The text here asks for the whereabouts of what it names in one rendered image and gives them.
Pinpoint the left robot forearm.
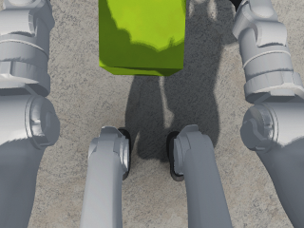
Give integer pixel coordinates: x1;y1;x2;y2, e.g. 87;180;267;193
0;0;55;98

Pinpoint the carton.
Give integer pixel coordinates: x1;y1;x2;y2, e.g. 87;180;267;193
98;0;186;77

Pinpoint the left robot upper arm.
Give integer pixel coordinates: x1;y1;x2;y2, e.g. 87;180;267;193
0;94;61;228

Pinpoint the robot right hand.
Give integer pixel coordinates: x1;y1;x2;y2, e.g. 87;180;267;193
229;0;242;12

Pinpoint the robot right foot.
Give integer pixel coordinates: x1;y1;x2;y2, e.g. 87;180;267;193
166;131;184;181

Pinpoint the robot foot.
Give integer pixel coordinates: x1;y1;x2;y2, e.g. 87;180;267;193
166;131;184;181
119;129;131;181

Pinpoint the robot left foot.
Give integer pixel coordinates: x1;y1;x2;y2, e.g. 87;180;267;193
119;129;131;181

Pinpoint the right robot forearm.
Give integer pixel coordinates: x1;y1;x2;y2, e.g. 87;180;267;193
232;0;304;105

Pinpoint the right robot upper arm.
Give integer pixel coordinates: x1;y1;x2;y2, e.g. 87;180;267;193
239;102;304;228

